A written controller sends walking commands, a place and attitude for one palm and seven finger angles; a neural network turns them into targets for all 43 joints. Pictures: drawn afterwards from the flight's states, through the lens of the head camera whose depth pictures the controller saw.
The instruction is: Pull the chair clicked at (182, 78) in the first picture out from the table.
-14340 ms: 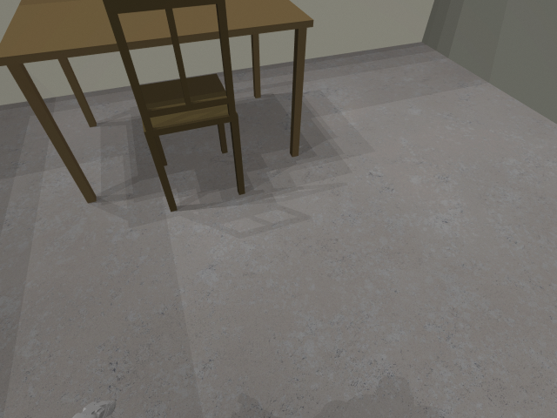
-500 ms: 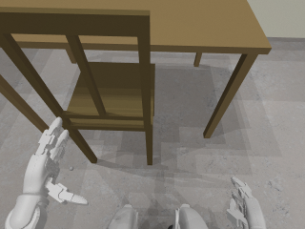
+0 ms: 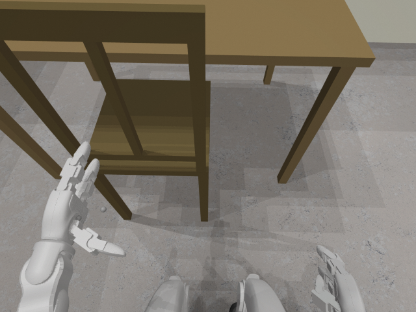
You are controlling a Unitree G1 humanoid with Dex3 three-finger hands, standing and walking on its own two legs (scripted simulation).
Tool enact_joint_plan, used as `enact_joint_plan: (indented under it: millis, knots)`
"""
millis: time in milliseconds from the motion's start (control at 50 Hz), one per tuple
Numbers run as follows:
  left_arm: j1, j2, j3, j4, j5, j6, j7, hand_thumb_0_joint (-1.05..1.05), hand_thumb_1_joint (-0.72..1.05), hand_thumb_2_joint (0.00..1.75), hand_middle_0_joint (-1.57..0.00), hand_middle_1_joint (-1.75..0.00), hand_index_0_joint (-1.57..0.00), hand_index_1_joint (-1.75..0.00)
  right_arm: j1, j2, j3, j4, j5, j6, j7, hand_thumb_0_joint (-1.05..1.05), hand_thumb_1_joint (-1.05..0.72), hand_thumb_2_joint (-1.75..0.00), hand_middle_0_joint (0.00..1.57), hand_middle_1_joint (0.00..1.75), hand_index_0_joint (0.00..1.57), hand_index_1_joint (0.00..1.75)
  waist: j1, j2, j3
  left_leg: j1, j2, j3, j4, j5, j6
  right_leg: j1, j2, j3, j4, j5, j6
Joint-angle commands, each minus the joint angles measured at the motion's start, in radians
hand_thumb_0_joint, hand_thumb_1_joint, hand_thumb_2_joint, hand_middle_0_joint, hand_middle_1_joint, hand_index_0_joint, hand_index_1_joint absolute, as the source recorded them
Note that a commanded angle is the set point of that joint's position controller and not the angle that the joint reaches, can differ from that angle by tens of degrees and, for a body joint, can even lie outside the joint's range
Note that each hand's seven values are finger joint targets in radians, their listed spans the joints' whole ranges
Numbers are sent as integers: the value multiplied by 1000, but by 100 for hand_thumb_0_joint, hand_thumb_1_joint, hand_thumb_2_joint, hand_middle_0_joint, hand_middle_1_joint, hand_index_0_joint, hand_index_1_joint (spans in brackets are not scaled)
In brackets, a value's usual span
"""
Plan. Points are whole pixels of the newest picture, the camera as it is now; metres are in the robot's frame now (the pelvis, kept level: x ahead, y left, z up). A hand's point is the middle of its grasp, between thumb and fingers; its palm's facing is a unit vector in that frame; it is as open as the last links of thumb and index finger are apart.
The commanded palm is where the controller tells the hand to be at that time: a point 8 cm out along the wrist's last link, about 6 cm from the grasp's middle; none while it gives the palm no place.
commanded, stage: aim the fingers beside a spindle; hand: left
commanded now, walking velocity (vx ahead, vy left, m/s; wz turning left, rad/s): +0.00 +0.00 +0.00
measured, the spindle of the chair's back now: (121, 110) +0.51 +0.22 +0.05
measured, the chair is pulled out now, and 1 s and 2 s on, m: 0.00 0.00 0.00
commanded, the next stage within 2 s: none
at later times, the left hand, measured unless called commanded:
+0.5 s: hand (113, 193) +0.32 +0.20 +0.03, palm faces +0.03 -1.00 -0.05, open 16.9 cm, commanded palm +0.30 +0.25 +0.03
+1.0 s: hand (124, 177) +0.36 +0.19 +0.01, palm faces +0.02 -1.00 -0.06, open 16.9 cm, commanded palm +0.34 +0.25 +0.01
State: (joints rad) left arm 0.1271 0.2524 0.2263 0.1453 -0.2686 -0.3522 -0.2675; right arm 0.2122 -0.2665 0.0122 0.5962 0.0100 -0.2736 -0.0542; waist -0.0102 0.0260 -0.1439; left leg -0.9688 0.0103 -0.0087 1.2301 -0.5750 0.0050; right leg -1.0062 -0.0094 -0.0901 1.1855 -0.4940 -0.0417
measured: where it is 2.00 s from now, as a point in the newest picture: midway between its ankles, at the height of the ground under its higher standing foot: outside the picture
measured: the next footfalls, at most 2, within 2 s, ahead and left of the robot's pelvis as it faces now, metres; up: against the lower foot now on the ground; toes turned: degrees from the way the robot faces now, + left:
none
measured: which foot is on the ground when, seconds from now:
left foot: down 0.00-1.00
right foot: down 0.00-1.00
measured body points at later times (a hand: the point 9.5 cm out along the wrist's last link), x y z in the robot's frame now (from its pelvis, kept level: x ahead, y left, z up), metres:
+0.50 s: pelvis -0.01 +0.01 -0.01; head +0.10 +0.01 +0.43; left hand +0.31 +0.25 +0.04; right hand +0.17 -0.24 -0.11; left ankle +0.01 +0.11 -0.64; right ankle +0.04 -0.10 -0.64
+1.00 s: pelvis -0.02 +0.00 -0.02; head +0.10 +0.00 +0.41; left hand +0.36 +0.25 +0.01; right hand +0.12 -0.26 -0.14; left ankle +0.01 +0.11 -0.64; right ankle +0.04 -0.10 -0.64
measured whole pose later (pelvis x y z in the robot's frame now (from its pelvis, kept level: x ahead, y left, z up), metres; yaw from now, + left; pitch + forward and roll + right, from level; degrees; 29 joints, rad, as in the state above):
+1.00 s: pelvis -0.02 +0.00 -0.02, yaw +0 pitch +22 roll +0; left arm -0.32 0.29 0.28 0.61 -0.20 -0.43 -0.24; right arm 0.21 -0.27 0.01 0.65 0.00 -0.20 -0.04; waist -0.04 0.02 -0.16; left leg -1.14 0.01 0.01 1.33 -0.58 0.01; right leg -1.19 -0.01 -0.08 1.29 -0.49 -0.05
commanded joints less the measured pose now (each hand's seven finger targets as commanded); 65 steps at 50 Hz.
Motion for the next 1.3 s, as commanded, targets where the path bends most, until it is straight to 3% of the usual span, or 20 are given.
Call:
enact_joint_plan:
  millis: [0, 140, 160, 300, 360, 400, 420, 480, 560, 660, 760, 860, 920, 1060, 1080, 1120, 1160, 1200, 1260, 1280]
  knots:
    - [-180, 124, 48, -184, -9, -44, 22, 0, -50, 30, -6, -8, -6, -8, -18, -133, -54, -141, -2, -53, -8, 0, -90, -90, 20, 30, 20, 30, 0, -1, -283, 82, -25, -35, -181, 250, 5, 259, 20, 74, -159, 177, 23]
    - [-193, 160, 84, -177, 23, -110, 72, 0, -50, 30, -6, -8, -6, -8, -7, -130, -61, -123, -19, -41, 7, 0, -90, -90, 20, 30, 20, 30, 16, 12, -366, 110, -22, -33, -166, 348, -2, 261, 27, 61, -110, 261, 16]
    - [-203, 130, 52, -163, 27, -108, 69, 0, -50, 30, -6, -8, -6, -8, -11, -124, -58, -124, -20, -37, 10, 0, -90, -90, 20, 30, 20, 30, 11, 19, -350, 105, -23, -31, -167, 339, -2, 255, 25, 61, -111, 259, 17]
    - [-293, 119, 41, -64, 20, -66, 37, 0, -50, 30, -6, -8, -6, -8, -8, -132, -58, -119, -7, -14, 4, 0, -90, -90, 20, 30, 20, 30, -10, -20, -328, 62, -24, -28, -158, 269, 2, 238, 24, 68, -126, 213, 21]
    - [-376, 154, 67, -92, 22, -93, 47, 0, -50, 30, -6, -8, -6, -8, -8, -131, -59, -111, -12, -16, 0, 0, -90, -90, 20, 30, 20, 30, -6, 13, -361, 79, -24, -32, -149, 284, 0, 229, 24, 71, -113, 220, 18]
    - [-392, 127, 36, -93, 27, -114, 51, 0, -50, 30, -6, -8, -6, -8, -10, -127, -57, -108, -16, -19, 3, 0, -90, -90, 20, 30, 20, 30, -9, 34, -373, 97, -23, -33, -144, 301, -2, 211, 24, 68, -103, 226, 17]
    - [-425, 145, 50, -101, 29, -128, 56, 0, -50, 30, -6, -8, -6, -8, -8, -128, -59, -99, -17, -19, 3, 0, -90, -90, 20, 30, 20, 30, -13, 39, -379, 101, -22, -36, -141, 300, -3, 202, 24, 67, -99, 224, 17]
    - [-387, 153, 65, -29, 40, -131, 61, 0, -50, 30, -6, -8, -6, -8, -2, -132, -60, -93, -19, -11, 7, 0, -90, -90, 20, 30, 20, 30, -2, 19, -381, 86, -22, -36, -141, 307, -4, 204, 26, 64, -90, 230, 15]
    - [-399, 111, 21, 74, 49, -94, 52, 0, -50, 30, -6, -8, -6, -8, 2, -133, -57, -94, -11, 3, 12, 0, -90, -90, 20, 30, 20, 30, -17, -1, -336, 41, -24, -30, -142, 252, -1, 182, 23, 63, -100, 191, 18]
    - [-543, 187, 95, 98, 45, -104, 66, 0, -50, 30, -6, -8, -6, -8, 6, -135, -58, -89, -11, 15, 3, 0, -90, -90, 20, 30, 20, 30, -20, -40, -367, -13, -31, -18, -117, 208, 8, 211, 18, 97, -111, 162, 24]
    - [-613, 240, 144, 97, 49, -174, 76, 0, -50, 30, -6, -8, -6, -8, 15, -131, -58, -72, -22, 15, 5, 0, -90, -90, 20, 30, 20, 30, -8, 13, -441, 10, -30, -11, -96, 262, 8, 226, 22, 108, -81, 220, 20]
    - [-612, 166, 64, 247, 59, -149, 39, 0, -50, 30, -6, -8, -6, -8, 30, -140, -58, -57, -13, 24, 9, 0, -90, -90, 20, 30, 20, 30, -41, -2, -380, -32, -29, -13, -89, 207, 9, 164, 21, 100, -85, 173, 22]
    - [-671, 201, 89, 318, 50, -118, 24, 0, -50, 30, -6, -8, -6, -8, 44, -151, -58, -53, -7, 34, 4, 0, -90, -90, 20, 30, 20, 30, -49, -49, -358, -93, -31, -10, -77, 158, 13, 173, 11, 123, -106, 120, 25]
    - [-697, 307, 190, 151, 44, -195, 58, 0, -50, 30, -6, -8, -6, -8, 50, -145, -62, -83, -22, 46, 14, 0, -90, -90, 20, 30, 20, 30, 16, 44, -565, 20, -36, -8, -83, 304, 8, 261, 23, 119, -58, 265, 18]
    - [-683, 286, 173, 153, 48, -201, 62, 0, -50, 30, -6, -8, -6, -8, 47, -141, -61, -81, -22, 50, 17, 0, -90, -90, 20, 30, 20, 30, 8, 59, -546, 35, -34, -8, -87, 317, 6, 249, 26, 112, -57, 279, 17]
    - [-650, 240, 139, 188, 56, -193, 66, 0, -50, 30, -6, -8, -6, -8, 50, -141, -63, -71, -19, 55, 20, 0, -90, -90, 20, 30, 20, 30, -13, 19, -499, 26, -30, -8, -89, 301, 8, 225, 29, 102, -65, 268, 21]
    - [-626, 188, 97, 284, 59, -165, 57, 0, -50, 30, -6, -8, -6, -8, 50, -142, -59, -63, -12, 61, 18, 0, -90, -90, 20, 30, 20, 30, -40, -26, -392, -45, -31, -5, -91, 217, 12, 191, 26, 106, -91, 190, 26]
    - [-625, 188, 91, 370, 61, -134, 40, 0, -50, 30, -6, -8, -6, -8, 53, -151, -56, -58, -4, 67, 13, 0, -90, -90, 20, 30, 20, 30, -54, -80, -313, -109, -31, -8, -93, 130, 14, 165, 20, 117, -120, 87, 29]
    - [-684, 171, 70, 348, 50, -131, 23, 0, -50, 30, -6, -8, -6, -8, 49, -151, -57, -67, 0, 62, 9, 0, -90, -90, 20, 30, 20, 30, -49, -56, -332, -92, -33, -10, -92, 123, 17, 154, 15, 120, -122, 71, 23]
    - [-683, 203, 102, 332, 45, -138, 23, 0, -50, 30, -6, -8, -6, -8, 49, -155, -60, -69, -1, 62, 7, 0, -90, -90, 20, 30, 20, 30, -37, -50, -358, -73, -32, -10, -90, 148, 17, 161, 17, 117, -114, 98, 21]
